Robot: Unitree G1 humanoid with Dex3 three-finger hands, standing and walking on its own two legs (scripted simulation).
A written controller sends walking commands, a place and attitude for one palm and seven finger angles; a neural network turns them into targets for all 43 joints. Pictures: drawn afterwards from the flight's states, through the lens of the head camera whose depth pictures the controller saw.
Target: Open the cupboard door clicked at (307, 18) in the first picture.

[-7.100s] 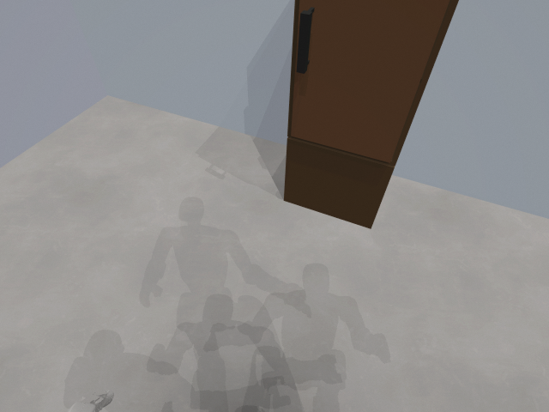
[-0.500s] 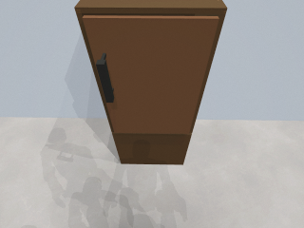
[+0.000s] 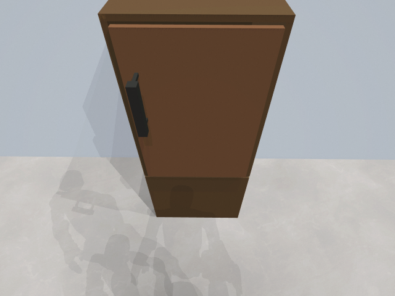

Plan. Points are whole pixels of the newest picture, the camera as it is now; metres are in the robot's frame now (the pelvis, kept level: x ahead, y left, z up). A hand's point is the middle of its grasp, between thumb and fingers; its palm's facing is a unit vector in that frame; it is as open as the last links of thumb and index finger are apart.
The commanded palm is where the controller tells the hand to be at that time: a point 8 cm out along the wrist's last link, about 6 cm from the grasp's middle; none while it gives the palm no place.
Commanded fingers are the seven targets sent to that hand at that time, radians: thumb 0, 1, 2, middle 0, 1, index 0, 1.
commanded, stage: come to a stop and stand still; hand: left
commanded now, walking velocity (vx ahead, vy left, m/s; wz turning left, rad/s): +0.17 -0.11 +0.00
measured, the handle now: (139, 105) +0.58 +0.20 +0.05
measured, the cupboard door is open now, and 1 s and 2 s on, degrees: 0 0 0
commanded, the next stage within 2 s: look again from close up in 1.00 s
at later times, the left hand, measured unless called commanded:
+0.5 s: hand out of the picture +0.04 +0.20 -0.17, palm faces +0.03 -0.98 -0.19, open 7.4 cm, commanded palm none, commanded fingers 0.00 0.90 0.90 -0.20 -0.30 -0.20 -0.30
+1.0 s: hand out of the picture +0.00 +0.18 -0.17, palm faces +0.03 -0.99 -0.15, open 7.4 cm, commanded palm none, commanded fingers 0.00 0.90 0.90 -0.20 -0.30 -0.20 -0.30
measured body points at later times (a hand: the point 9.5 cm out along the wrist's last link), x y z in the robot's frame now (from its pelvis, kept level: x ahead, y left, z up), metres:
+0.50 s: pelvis +0.00 +0.02 +0.00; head +0.01 +0.03 +0.45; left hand +0.04 +0.25 -0.15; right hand +0.07 -0.22 -0.14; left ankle +0.04 +0.11 -0.73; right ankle +0.01 -0.11 -0.70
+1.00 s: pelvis +0.00 +0.02 +0.01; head +0.01 +0.03 +0.46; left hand +0.00 +0.23 -0.16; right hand -0.04 -0.19 -0.14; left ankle +0.01 +0.09 -0.73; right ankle +0.00 -0.11 -0.72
